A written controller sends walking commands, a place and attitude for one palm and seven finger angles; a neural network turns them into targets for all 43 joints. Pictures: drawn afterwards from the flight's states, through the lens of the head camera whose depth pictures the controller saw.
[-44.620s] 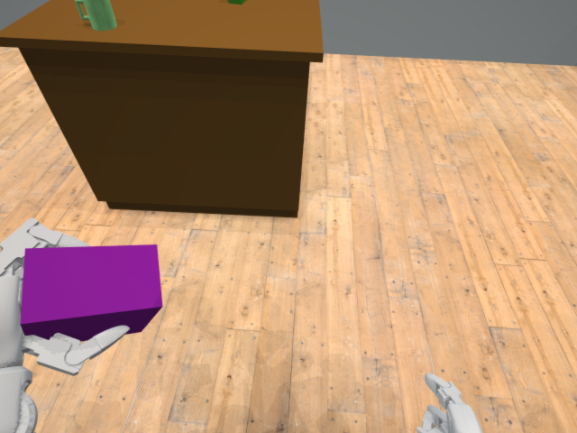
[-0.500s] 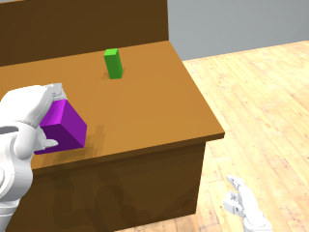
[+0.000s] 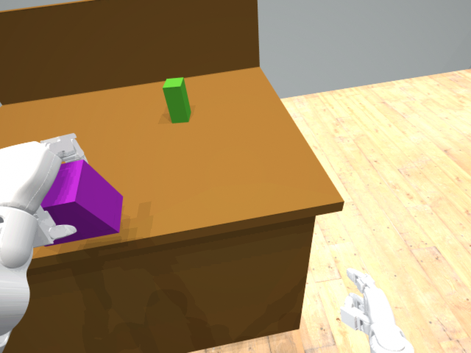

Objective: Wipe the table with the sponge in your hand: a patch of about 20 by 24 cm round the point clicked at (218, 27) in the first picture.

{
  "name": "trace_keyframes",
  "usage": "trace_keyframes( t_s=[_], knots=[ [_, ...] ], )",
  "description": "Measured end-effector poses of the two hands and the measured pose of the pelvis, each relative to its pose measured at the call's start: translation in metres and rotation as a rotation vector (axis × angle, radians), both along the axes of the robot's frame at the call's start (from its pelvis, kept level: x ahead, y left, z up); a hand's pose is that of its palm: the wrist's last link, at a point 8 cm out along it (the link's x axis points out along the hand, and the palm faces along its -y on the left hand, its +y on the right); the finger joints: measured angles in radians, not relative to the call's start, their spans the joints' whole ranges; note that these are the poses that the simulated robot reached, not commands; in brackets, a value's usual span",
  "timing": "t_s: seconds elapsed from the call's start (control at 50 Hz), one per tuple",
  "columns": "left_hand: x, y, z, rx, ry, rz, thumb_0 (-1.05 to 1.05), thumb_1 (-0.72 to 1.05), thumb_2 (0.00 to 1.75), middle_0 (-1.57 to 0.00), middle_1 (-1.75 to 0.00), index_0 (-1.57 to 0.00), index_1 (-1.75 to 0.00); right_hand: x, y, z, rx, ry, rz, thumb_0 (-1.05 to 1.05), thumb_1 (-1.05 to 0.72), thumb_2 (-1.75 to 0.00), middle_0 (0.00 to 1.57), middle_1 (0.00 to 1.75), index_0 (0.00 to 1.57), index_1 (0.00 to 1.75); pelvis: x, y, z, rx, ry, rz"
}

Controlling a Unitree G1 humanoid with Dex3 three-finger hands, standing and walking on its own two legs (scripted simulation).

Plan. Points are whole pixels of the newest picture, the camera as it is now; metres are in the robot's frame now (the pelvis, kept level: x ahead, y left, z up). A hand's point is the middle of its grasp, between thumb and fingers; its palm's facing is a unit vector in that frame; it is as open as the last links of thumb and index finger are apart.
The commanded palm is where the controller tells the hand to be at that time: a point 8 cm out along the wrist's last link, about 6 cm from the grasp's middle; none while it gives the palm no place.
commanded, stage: bring the sponge back beside the body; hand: left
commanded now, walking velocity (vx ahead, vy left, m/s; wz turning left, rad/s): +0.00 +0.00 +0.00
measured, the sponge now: (70, 211) +0.22 +0.31 +0.18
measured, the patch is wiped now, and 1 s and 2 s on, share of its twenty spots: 1.00 1.00 1.00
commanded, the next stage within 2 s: step back with the hand held close in 0.16 s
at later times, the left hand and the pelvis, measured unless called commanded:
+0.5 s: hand (98, 179) +0.24 +0.25 +0.23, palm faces +0.41 -0.80 -0.44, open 10.4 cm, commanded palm +0.17 +0.29 +0.27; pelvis +0.01 +0.01 -0.01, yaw +0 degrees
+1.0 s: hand (51, 204) +0.17 +0.26 +0.25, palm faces +0.45 -0.80 -0.41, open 10.4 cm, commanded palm +0.12 +0.31 +0.27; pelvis -0.04 +0.03 -0.02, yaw +1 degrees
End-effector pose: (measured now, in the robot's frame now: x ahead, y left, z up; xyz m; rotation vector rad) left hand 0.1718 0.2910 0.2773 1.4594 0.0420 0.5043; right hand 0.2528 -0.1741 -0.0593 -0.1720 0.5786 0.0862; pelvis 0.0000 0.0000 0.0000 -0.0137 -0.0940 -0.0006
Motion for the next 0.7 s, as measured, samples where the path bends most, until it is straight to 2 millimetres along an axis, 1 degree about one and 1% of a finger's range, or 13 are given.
trace_keyframes(
  t_s=[0.08, 0.14, 0.18, 0.24, 0.3, 0.34, 0.38, 0.42, 0.5, 0.54, 0.58, 0.64, 0.7],
  knots=[
    [0.005, 0.000, -0.014, -0.060, 0.040, 0.002, -0.01, -0.55, 1.06, -0.70, -1.31, -0.72, -1.32, 0.000, 0.000, 0.004, 0.003, -0.022, -0.009, 0.01, -0.90, -0.90, 0.20, 0.30, 0.20, 0.30, 0.000, 0.001, 0.000, 0.002, 0.006, -0.001],
    [0.006, -0.011, -0.028, -0.082, 0.086, -0.047, -0.01, -0.55, 1.06, -0.70, -1.31, -0.72, -1.32, 0.001, -0.002, 0.007, -0.006, -0.038, -0.014, 0.01, -0.90, -0.90, 0.20, 0.30, 0.20, 0.30, 0.001, 0.002, 0.000, 0.003, 0.008, -0.004],
    [0.005, -0.019, -0.032, -0.074, 0.104, -0.088, -0.01, -0.55, 1.06, -0.70, -1.31, -0.72, -1.32, 0.002, -0.003, 0.008, -0.019, -0.041, -0.012, 0.01, -0.90, -0.90, 0.20, 0.30, 0.20, 0.30, 0.001, 0.003, 0.000, 0.003, 0.008, -0.004],
    [0.003, -0.025, -0.027, -0.025, 0.092, -0.123, -0.01, -0.55, 1.06, -0.71, -1.31, -0.72, -1.32, 0.003, -0.004, 0.008, -0.031, -0.035, -0.009, 0.01, -0.90, -0.90, 0.20, 0.30, 0.20, 0.30, 0.002, 0.003, 0.000, 0.001, 0.003, -0.007],
    [0.002, -0.020, -0.013, 0.023, 0.037, -0.104, -0.01, -0.55, 1.06, -0.71, -1.31, -0.72, -1.32, 0.003, -0.004, 0.005, -0.028, -0.019, -0.004, 0.01, -0.90, -0.90, 0.20, 0.30, 0.20, 0.30, 0.002, 0.003, 0.000, -0.002, -0.001, -0.006],
    [0.005, -0.009, -0.007, -0.258, -0.089, -0.210, -0.01, -0.55, 1.06, -0.71, -1.31, -0.72, -1.32, 0.000, -0.004, 0.007, -0.018, -0.027, -0.004, 0.01, -0.90, -0.90, 0.20, 0.30, 0.20, 0.30, 0.002, 0.004, 0.000, -0.012, 0.020, 0.001],
    [0.011, 0.000, -0.008, -0.459, -0.214, -0.298, -0.01, -0.55, 1.06, -0.71, -1.31, -0.72, -1.32, -0.010, -0.005, 0.006, -0.019, -0.022, -0.012, 0.01, -0.90, -0.90, 0.20, 0.30, 0.20, 0.30, 0.003, 0.004, -0.001, -0.017, 0.049, 0.005],
    [0.019, 0.004, -0.015, -0.593, -0.318, -0.372, -0.01, -0.55, 1.06, -0.71, -1.31, -0.72, -1.32, -0.024, -0.011, 0.003, -0.040, 0.005, -0.040, 0.01, -0.90, -0.90, 0.20, 0.30, 0.20, 0.30, 0.005, 0.005, -0.004, -0.026, 0.070, 0.003],
    [0.028, -0.003, -0.032, -0.764, -0.438, -0.500, -0.01, -0.55, 1.06, -0.71, -1.32, -0.72, -1.32, -0.062, -0.029, -0.010, -0.109, 0.117, -0.129, 0.01, -0.90, -0.90, 0.20, 0.30, 0.20, 0.30, 0.008, 0.011, -0.007, -0.025, 0.089, 0.001],
    [0.028, -0.008, -0.034, -0.787, -0.454, -0.548, -0.01, -0.55, 1.07, -0.71, -1.32, -0.72, -1.32, -0.082, -0.039, -0.016, -0.140, 0.176, -0.174, 0.01, -0.90, -0.90, 0.20, 0.30, 0.20, 0.30, 0.009, 0.014, -0.006, -0.018, 0.107, -0.005],
    [0.027, -0.013, -0.032, -0.767, -0.454, -0.584, -0.01, -0.56, 1.07, -0.71, -1.32, -0.72, -1.32, -0.100, -0.048, -0.021, -0.164, 0.231, -0.207, 0.01, -0.90, -0.90, 0.20, 0.30, 0.20, 0.30, 0.008, 0.015, -0.005, -0.017, 0.124, -0.007],
    [0.021, -0.017, -0.018, -0.675, -0.459, -0.628, -0.01, -0.56, 1.07, -0.71, -1.32, -0.72, -1.32, -0.123, -0.057, -0.029, -0.182, 0.306, -0.233, 0.01, -0.90, -0.90, 0.20, 0.30, 0.20, 0.30, 0.005, 0.014, -0.004, -0.018, 0.140, -0.005],
    [0.012, -0.018, -0.002, -0.581, -0.482, -0.653, -0.01, -0.56, 1.07, -0.71, -1.32, -0.73, -1.32, -0.137, -0.061, -0.035, -0.178, 0.348, -0.242, 0.01, -0.90, -0.90, 0.20, 0.30, 0.20, 0.30, -0.001, 0.012, -0.002, -0.028, 0.147, -0.001]
  ],
)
